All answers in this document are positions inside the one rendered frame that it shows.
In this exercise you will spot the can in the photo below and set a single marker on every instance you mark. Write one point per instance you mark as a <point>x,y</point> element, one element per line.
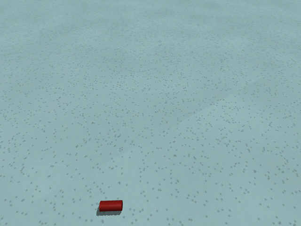
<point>111,205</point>

